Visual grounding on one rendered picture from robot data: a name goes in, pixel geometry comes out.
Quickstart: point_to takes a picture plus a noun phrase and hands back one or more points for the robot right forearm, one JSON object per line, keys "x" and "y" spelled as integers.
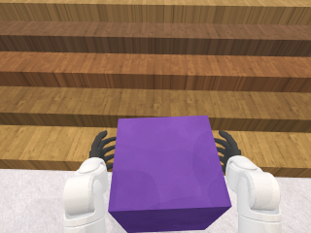
{"x": 258, "y": 196}

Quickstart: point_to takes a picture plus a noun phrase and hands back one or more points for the left robot hand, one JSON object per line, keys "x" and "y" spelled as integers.
{"x": 98, "y": 151}

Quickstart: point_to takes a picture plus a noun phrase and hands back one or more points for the carton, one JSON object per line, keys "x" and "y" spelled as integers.
{"x": 167, "y": 175}

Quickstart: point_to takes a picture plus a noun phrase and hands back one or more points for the right robot hand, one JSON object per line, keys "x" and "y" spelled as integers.
{"x": 230, "y": 148}

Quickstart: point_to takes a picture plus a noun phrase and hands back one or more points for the robot left forearm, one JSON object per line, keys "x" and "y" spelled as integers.
{"x": 83, "y": 209}

